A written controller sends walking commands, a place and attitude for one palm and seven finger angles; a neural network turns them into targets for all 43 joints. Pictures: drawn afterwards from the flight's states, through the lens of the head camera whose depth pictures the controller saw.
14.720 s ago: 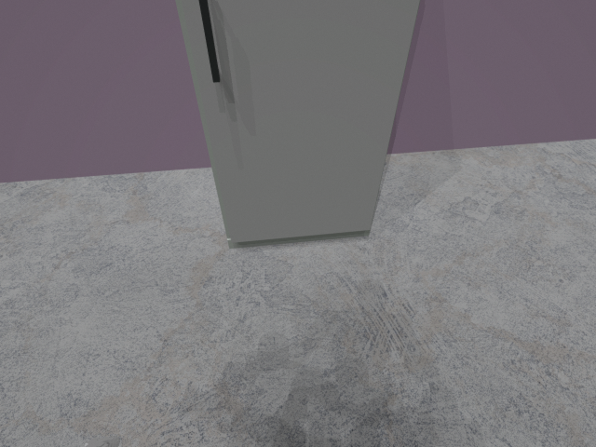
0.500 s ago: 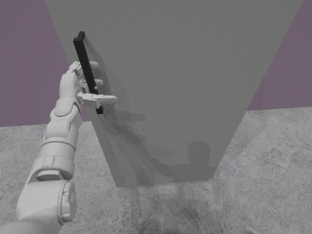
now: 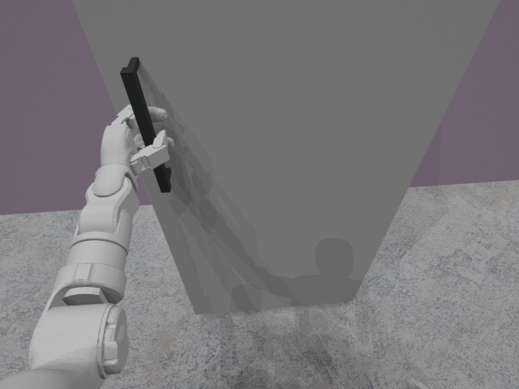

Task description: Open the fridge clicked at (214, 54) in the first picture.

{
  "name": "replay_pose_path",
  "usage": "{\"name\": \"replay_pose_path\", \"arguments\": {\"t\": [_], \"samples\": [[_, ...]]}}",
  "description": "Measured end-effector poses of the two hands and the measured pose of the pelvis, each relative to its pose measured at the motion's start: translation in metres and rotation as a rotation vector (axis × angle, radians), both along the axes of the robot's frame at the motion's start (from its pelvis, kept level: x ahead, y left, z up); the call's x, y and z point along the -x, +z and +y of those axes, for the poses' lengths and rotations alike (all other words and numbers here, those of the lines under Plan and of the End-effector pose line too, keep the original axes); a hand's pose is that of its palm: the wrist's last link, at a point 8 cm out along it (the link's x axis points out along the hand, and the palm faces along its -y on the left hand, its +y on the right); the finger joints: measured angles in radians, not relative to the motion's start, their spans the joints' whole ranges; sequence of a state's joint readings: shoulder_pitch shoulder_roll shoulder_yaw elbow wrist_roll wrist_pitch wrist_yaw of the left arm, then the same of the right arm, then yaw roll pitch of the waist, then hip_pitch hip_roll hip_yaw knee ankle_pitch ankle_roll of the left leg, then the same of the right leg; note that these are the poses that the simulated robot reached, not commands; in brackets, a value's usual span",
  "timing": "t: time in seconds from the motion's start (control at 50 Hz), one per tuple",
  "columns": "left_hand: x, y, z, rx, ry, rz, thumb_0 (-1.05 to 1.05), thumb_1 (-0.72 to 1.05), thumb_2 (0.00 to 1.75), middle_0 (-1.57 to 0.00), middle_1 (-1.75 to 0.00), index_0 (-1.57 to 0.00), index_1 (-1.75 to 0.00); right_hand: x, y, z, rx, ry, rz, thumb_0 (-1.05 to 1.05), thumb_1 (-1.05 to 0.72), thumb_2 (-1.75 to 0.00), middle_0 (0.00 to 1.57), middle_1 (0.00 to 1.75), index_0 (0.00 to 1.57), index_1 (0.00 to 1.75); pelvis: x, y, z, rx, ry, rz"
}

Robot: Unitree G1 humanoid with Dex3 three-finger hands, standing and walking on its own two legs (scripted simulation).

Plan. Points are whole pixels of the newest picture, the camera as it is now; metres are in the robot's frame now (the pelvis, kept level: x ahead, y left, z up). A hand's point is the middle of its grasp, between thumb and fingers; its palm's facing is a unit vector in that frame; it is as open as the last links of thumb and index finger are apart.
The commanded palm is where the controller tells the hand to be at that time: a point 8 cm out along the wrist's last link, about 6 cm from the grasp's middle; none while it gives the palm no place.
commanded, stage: grip the handle and tug to test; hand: left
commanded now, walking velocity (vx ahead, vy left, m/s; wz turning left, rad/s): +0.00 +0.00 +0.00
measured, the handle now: (151, 132) +0.48 +0.20 +0.16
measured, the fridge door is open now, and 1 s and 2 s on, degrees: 0 6 31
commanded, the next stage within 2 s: pull the door a little, standing still in 0.72 s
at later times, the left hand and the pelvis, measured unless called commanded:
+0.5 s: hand (162, 149) +0.43 +0.17 +0.17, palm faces +0.15 -0.99 +0.01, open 5.3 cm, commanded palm +0.38 +0.21 +0.17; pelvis +0.02 +0.00 +0.00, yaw -1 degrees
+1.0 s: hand (161, 172) +0.38 +0.15 +0.17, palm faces +0.14 -0.99 +0.01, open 5.5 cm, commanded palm +0.33 +0.21 +0.17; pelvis +0.02 -0.01 +0.00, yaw +0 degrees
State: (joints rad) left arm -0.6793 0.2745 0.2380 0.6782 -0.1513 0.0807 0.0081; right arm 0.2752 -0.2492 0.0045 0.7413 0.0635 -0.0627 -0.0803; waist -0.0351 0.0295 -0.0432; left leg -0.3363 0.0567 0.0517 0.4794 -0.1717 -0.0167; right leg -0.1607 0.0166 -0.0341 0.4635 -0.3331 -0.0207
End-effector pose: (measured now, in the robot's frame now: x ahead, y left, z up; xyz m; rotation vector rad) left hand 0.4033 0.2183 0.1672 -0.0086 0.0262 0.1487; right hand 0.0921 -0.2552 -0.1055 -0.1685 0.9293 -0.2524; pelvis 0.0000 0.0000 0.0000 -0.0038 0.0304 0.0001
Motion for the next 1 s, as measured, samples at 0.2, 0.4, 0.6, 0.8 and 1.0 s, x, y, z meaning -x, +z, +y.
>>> {"name": "replay_pose_path", "arguments": {"t": [0.2, 0.4, 0.6, 0.8, 1.0], "samples": [[0.001, 0.000, -0.001, 0.001, 0.003, 0.001, 0.01, 0.78, 0.82, -0.36, -1.37, -0.39, -1.38, -0.011, 0.003, -0.003, -0.001, -0.004, -0.021, 0.01, -0.90, -0.90, 0.20, 0.30, 0.20, 0.30, -0.006, 0.001, -0.001, -0.004, -0.007, -0.002], [0.001, 0.000, -0.001, 0.002, -0.006, 0.001, 0.01, 0.79, 0.81, -0.35, -1.37, -0.38, -1.38, -0.030, 0.007, -0.001, -0.006, 0.003, -0.046, 0.01, -0.90, -0.90, 0.20, 0.30, 0.20, 0.30, -0.014, 0.002, -0.003, -0.010, -0.012, -0.005], [0.007, 0.000, -0.003, 0.000, 0.000, 0.000, 0.01, 0.80, 0.81, -0.33, -1.37, -0.35, -1.39, -0.053, 0.012, 0.000, -0.018, 0.004, -0.085, 0.01, -0.90, -0.90, 0.20, 0.30, 0.20, 0.30, -0.025, 0.003, -0.003, -0.016, -0.023, -0.007], [0.029, -0.001, -0.006, 0.000, -0.019, -0.010, 0.01, 0.78, 0.81, -0.34, -1.36, -0.36, -1.37, -0.082, 0.019, 0.003, -0.018, 0.041, -0.128, 0.01, -0.90, -0.90, 0.20, 0.30, 0.20, 0.30, -0.033, 0.003, -0.005, -0.021, -0.016, -0.022], [0.054, 0.000, -0.013, -0.001, -0.009, -0.004, 0.01, 0.76, 0.83, -0.36, -1.36, -0.38, -1.38, -0.100, 0.027, 0.010, -0.034, 0.092, -0.194, 0.01, -0.90, -0.90, 0.20, 0.30, 0.20, 0.30, -0.024, 0.003, -0.010, -0.023, -0.003, -0.042]]}}
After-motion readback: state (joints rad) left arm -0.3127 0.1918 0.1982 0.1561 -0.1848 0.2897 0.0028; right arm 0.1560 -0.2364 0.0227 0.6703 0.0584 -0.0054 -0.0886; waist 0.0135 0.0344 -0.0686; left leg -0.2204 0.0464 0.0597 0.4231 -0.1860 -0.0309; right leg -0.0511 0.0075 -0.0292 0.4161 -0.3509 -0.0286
